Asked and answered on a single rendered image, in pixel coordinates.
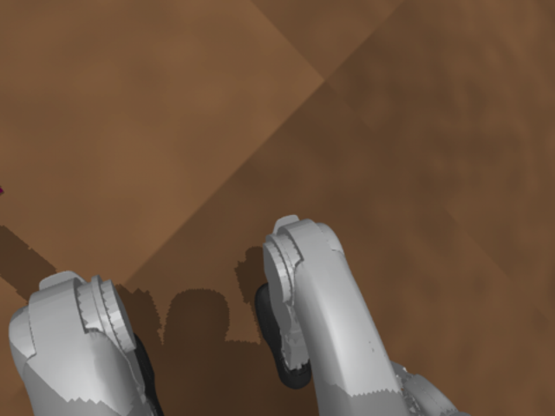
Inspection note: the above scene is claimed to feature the right robot foot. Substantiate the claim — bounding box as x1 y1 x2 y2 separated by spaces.
255 283 311 389

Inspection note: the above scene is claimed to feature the right robot hand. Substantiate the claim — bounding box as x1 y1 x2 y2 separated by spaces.
390 361 459 416

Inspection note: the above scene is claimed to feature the left robot foot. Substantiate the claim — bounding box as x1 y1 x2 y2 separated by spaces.
133 332 164 416

